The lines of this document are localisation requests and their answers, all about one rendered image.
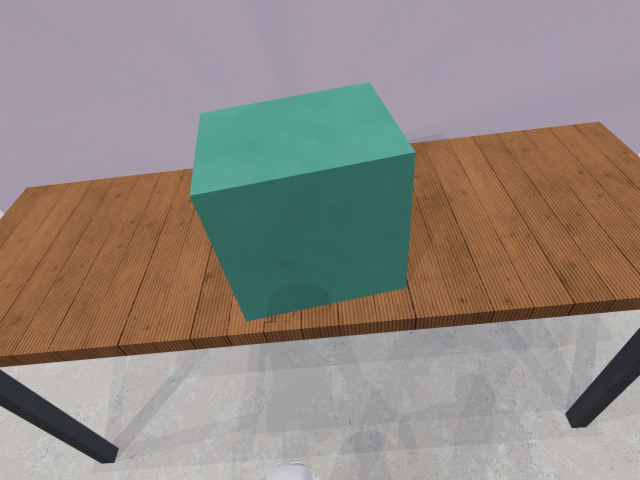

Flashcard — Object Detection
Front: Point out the carton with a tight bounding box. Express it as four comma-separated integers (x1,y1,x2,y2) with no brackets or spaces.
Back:
190,82,416,322

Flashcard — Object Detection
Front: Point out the table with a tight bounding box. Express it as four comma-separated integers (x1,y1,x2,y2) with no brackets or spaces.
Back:
0,122,640,464

